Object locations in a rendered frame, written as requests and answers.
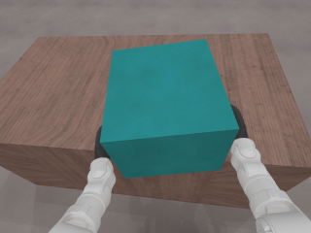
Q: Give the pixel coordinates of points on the right robot upper arm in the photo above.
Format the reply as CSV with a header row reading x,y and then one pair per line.
x,y
285,222

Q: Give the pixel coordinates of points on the carton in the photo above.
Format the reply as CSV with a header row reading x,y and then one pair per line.
x,y
166,111

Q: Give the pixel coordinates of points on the robot left hand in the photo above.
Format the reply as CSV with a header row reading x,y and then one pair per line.
x,y
99,151

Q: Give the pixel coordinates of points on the pedestal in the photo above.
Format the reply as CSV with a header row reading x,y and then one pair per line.
x,y
52,104

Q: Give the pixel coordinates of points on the robot right hand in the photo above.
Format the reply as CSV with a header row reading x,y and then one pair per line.
x,y
242,133

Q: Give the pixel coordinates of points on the left robot upper arm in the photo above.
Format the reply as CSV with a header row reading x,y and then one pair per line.
x,y
64,227

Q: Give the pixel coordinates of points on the robot left forearm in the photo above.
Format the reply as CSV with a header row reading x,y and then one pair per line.
x,y
93,202

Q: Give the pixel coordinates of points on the robot right forearm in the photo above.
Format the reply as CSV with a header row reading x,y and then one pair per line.
x,y
262,191

